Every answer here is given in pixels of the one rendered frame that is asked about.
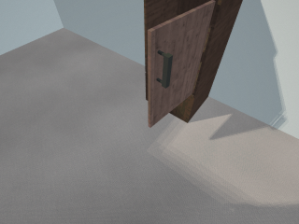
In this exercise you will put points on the handle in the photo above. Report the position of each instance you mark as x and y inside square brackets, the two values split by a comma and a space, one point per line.
[167, 67]

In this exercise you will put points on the cupboard door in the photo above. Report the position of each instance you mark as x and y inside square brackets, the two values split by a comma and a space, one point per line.
[184, 37]

